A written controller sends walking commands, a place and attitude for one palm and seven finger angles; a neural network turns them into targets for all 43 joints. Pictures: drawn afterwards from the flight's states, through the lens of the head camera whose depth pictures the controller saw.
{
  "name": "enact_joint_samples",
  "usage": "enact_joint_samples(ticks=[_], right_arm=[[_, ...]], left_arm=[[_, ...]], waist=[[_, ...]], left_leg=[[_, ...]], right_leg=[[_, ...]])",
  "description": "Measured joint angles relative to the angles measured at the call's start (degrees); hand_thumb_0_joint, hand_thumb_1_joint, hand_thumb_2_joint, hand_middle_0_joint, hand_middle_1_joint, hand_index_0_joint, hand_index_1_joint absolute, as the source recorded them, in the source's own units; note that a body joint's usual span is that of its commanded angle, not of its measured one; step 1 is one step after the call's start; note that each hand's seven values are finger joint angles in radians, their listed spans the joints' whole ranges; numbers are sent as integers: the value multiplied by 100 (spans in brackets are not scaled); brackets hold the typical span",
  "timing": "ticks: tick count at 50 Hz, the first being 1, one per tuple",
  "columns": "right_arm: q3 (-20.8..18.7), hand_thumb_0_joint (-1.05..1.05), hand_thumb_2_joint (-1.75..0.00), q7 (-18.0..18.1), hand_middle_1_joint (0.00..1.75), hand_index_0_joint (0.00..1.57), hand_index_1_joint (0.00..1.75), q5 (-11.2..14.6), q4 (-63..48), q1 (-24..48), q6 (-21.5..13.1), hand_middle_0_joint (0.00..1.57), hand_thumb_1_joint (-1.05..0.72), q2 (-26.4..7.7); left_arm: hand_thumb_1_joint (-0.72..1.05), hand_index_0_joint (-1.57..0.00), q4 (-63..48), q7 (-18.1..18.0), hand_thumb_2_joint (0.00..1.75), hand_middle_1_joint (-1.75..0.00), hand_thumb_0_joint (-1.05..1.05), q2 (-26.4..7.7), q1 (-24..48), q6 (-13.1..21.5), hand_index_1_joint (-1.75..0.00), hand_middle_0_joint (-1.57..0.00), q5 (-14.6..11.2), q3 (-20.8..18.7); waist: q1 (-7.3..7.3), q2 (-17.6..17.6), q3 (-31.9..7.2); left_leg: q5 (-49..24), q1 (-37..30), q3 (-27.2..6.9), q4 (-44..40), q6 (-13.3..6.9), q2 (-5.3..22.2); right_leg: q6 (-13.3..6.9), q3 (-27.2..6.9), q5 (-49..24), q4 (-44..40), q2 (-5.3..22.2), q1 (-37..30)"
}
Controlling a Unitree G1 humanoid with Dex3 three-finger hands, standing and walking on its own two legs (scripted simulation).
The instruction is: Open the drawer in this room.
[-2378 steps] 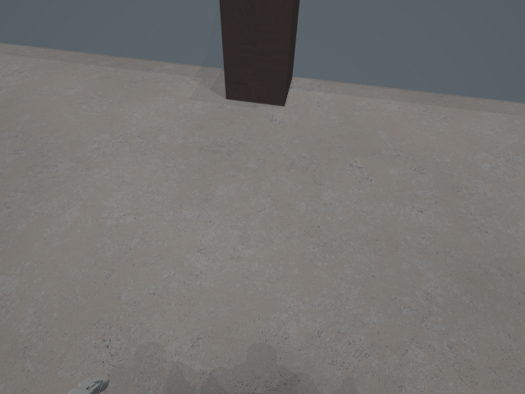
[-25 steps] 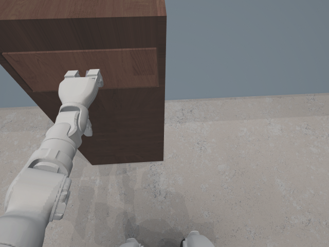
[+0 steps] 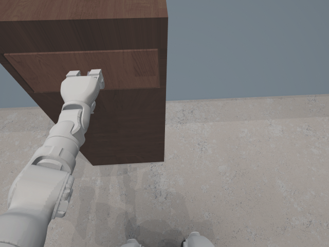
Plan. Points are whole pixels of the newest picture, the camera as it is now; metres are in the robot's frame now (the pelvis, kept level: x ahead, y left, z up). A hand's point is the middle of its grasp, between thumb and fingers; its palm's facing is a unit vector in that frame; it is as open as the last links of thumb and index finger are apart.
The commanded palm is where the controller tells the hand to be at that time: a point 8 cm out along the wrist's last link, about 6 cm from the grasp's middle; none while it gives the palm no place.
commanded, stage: close the thumb around the handle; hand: left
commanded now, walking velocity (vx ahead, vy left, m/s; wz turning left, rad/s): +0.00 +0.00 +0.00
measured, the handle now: (88, 82) +0.54 +0.18 +0.04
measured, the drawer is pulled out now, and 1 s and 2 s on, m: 0.00 0.02 0.18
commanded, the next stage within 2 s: pull the drawer open in 0.20 s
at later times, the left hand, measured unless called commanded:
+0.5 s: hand (88, 103) +0.49 +0.18 +0.02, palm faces -0.05 -0.02 -1.00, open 6.5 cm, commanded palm +0.45 +0.18 +0.07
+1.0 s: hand (87, 109) +0.47 +0.18 +0.02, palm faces -0.01 -0.02 -1.00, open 6.5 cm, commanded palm +0.44 +0.19 +0.07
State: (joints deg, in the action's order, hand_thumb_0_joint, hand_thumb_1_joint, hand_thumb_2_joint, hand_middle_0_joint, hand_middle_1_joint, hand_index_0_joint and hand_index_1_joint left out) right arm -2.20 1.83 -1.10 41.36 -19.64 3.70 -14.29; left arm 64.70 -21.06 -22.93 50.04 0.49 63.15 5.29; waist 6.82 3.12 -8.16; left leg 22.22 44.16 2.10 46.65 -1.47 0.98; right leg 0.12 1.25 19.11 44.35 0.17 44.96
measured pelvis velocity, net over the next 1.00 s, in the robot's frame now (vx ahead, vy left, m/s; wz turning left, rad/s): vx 0.04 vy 0.00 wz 0.01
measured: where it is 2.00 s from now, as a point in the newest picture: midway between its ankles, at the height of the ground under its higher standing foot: outside the picture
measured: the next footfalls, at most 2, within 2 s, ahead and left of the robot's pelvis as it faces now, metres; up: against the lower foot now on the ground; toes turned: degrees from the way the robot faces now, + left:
none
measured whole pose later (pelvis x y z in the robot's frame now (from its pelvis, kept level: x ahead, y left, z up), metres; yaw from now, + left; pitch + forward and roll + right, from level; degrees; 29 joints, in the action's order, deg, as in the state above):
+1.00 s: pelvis +0.04 +0.00 +0.01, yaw +1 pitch +17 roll -1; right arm -3.6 1.3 -1.0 40.0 -13.4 6.4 -14.2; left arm 49.0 -22.4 -18.1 35.7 -1.4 63.8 8.1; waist 2.0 3.0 -8.4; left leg 23.4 35.9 1.3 42.1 -0.9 0.7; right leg -0.1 1.7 21.0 40.5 0.2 36.9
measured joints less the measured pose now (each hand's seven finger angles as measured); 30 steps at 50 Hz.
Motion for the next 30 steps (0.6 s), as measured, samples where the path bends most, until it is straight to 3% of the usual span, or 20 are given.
enact_joint_samples(ticks=[4, 19, 30], right_arm=[[-32, 0, -90, -12, 30, 20, 30, -8, 4, -27, -2, 21, -90, -15], [-90, 0, -90, -64, 30, 20, 30, -9, 58, -22, 62, 21, -90, -3], [-143, 0, -90, -119, 30, 20, 30, 32, -74, 9, 203, 21, -90, 17]], left_arm=[[59, -37, -62, -21, 77, -132, 0, -5, -30, 42, -133, -38, -2, -10], [60, -34, -229, -58, 77, -134, 0, 51, -235, -12, -135, -35, -6, 0], [62, -32, -1050, 86, 75, -135, 2, 140, -1057, -29, -135, -32, -127, -140]], waist=[[-22, 1, -5], [-72, 14, -20], [-195, 38, -70]], left_leg=[[18, 26, -6, 23, 6, 4], [44, -105, -17, -58, 30, 22], [87, -539, 120, -346, 28, 67]], right_leg=[[-6, 5, 20, 24, -4, 26], [-26, 12, 48, -53, -27, -101], [-12, -126, 57, -301, -85, -459]])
